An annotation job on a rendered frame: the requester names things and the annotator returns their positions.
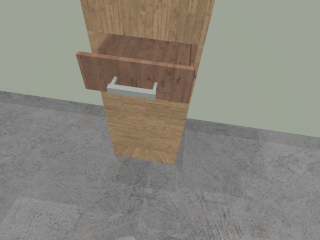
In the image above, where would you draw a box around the drawer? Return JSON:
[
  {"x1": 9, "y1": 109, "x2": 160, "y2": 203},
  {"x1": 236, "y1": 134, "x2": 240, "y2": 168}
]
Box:
[{"x1": 76, "y1": 33, "x2": 196, "y2": 104}]

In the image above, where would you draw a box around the handle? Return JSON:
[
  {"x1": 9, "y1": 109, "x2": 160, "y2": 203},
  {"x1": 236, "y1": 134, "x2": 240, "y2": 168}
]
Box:
[{"x1": 106, "y1": 76, "x2": 158, "y2": 100}]

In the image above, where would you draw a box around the cabinet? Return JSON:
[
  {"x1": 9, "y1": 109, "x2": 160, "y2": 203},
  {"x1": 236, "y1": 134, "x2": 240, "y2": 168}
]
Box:
[{"x1": 80, "y1": 0, "x2": 215, "y2": 165}]

